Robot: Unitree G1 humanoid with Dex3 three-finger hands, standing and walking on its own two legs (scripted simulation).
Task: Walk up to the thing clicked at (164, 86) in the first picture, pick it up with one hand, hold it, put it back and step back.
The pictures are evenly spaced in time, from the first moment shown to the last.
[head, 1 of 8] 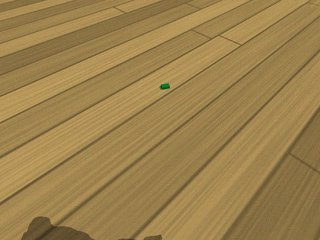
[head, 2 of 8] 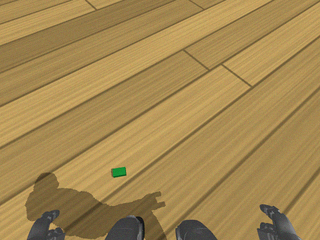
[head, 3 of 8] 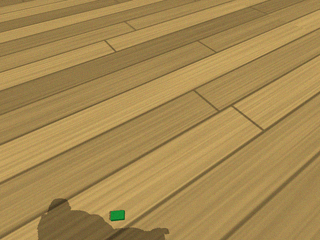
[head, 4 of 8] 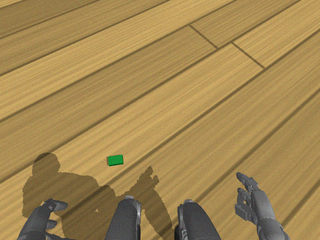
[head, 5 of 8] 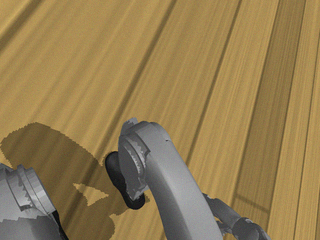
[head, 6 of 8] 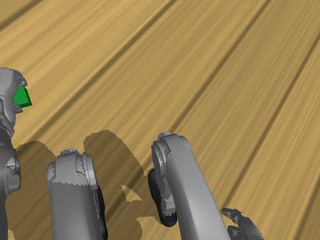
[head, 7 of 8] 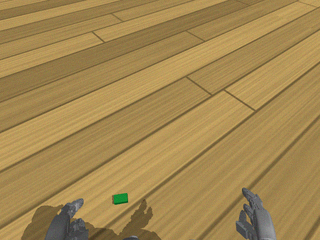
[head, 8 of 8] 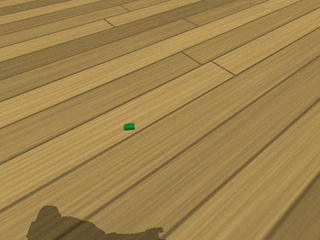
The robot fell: no
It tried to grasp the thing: yes
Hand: left
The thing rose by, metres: 0.69
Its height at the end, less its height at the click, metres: +0.00
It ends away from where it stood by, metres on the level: 0.01
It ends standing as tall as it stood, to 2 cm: yes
